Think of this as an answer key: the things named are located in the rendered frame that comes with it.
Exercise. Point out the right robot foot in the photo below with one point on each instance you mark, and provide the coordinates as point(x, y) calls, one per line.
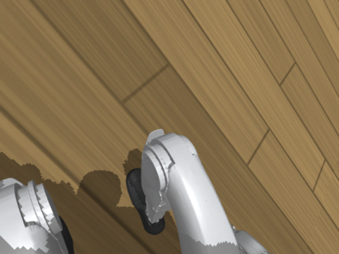
point(133, 183)

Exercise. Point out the left robot foot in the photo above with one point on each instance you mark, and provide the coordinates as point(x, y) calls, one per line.
point(67, 237)

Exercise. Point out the right robot hand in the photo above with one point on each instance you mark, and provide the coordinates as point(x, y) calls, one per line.
point(247, 244)

